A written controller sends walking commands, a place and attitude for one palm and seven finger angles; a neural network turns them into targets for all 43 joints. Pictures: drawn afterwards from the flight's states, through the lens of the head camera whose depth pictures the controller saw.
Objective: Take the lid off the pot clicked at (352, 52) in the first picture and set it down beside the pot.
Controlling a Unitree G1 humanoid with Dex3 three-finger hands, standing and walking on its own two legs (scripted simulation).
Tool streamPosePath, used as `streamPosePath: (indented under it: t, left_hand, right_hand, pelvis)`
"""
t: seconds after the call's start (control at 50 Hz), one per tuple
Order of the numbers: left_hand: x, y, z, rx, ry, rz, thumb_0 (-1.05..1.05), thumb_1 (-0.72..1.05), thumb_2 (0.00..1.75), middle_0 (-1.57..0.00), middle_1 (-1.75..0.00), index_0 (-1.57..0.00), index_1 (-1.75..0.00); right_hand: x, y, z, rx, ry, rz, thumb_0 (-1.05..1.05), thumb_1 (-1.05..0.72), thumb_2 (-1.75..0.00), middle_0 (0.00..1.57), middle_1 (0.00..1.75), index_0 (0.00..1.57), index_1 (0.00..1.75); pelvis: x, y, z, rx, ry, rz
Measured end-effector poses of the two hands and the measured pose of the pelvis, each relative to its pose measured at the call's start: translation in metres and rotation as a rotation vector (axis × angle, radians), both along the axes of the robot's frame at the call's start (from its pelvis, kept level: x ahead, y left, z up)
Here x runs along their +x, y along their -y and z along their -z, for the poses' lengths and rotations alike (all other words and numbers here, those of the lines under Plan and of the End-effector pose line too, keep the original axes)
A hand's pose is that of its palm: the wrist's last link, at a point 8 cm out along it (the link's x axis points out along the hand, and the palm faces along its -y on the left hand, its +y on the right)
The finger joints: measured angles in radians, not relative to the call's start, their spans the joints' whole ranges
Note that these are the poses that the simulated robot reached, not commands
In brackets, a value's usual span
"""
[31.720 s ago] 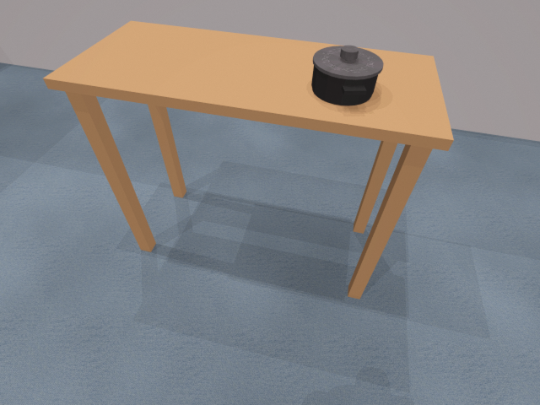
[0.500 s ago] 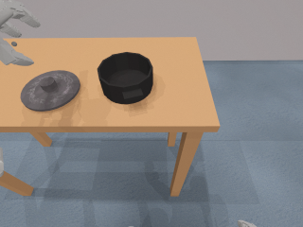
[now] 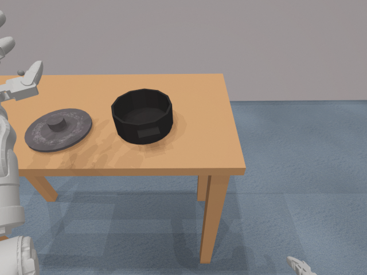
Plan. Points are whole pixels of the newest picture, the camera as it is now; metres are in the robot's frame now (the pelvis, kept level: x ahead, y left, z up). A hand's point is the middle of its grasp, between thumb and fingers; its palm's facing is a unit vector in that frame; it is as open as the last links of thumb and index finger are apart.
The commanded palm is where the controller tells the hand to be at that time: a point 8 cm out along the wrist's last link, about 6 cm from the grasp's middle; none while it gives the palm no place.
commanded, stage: draw the hand back to the body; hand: left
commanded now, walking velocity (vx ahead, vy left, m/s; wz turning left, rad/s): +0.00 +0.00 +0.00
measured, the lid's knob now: (56, 122) +0.47 +0.37 +0.09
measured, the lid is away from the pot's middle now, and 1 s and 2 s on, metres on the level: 0.23 0.23 0.23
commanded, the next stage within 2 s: step back with the hand held close in 1.22 s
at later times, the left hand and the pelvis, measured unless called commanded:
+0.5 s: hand (15, 106) +0.28 +0.26 +0.29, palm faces +0.54 -0.81 -0.21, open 7.6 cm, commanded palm +0.22 +0.29 +0.29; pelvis +0.01 -0.02 +0.00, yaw +0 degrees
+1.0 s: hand (4, 155) +0.20 +0.24 +0.27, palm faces +0.49 -0.81 -0.33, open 7.4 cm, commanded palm +0.14 +0.28 +0.27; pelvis +0.00 -0.01 +0.00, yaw +0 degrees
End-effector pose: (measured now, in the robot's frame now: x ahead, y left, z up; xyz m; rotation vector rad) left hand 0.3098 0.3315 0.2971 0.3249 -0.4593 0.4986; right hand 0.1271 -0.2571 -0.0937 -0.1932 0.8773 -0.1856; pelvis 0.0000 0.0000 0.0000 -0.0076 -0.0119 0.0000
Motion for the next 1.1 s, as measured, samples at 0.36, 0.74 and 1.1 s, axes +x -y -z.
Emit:
streamPosePath:
  t: [0.36,0.74,1.1]
  left_hand:
    - [-0.057,0.026,0.009,0.048,0.048,-0.009,0.01,0.67,0.89,-0.26,-0.38,-0.26,-0.38]
    - [-0.111,0.042,0.016,0.120,0.071,0.017,0.01,0.88,0.90,-0.21,-0.30,-0.21,-0.30]
    - [-0.173,0.061,0.021,0.224,0.033,0.060,0.01,0.89,0.90,-0.21,-0.30,-0.21,-0.30]
  right_hand:
    - [0.058,-0.011,-0.011,0.037,0.128,-0.099,0.01,-0.91,-0.90,0.20,0.30,0.20,0.30]
    - [0.067,-0.030,-0.015,0.052,0.164,-0.133,0.01,-0.91,-0.90,0.20,0.30,0.20,0.30]
    - [0.058,-0.044,-0.018,0.061,0.194,-0.161,0.01,-0.91,-0.90,0.20,0.30,0.20,0.30]
  pelvis:
    - [0.006,0.016,0.000,0.014,0.025,-0.008]
    - [0.007,0.010,-0.002,0.016,0.041,-0.004]
    - [-0.002,0.004,-0.003,0.008,0.064,-0.010]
